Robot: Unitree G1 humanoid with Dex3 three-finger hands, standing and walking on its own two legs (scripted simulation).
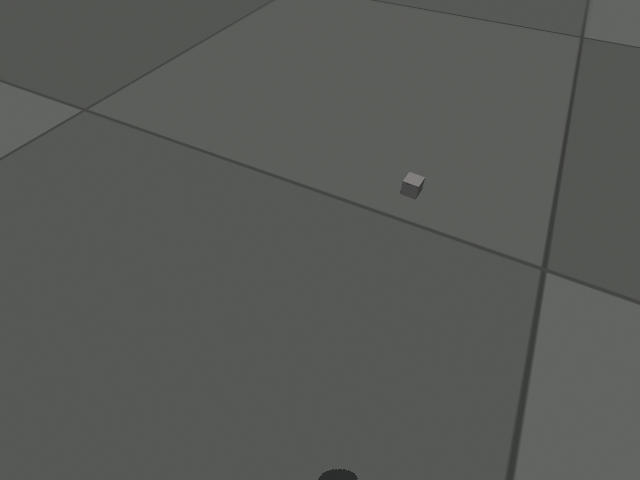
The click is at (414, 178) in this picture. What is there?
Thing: cube
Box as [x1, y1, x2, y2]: [400, 172, 424, 199]
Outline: 409,172 402,182 400,193 415,199 421,190 424,177
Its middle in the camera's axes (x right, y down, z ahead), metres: +0.43 -0.25 +1.85
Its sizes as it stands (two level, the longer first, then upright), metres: 0.078 0.078 0.078
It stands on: the floor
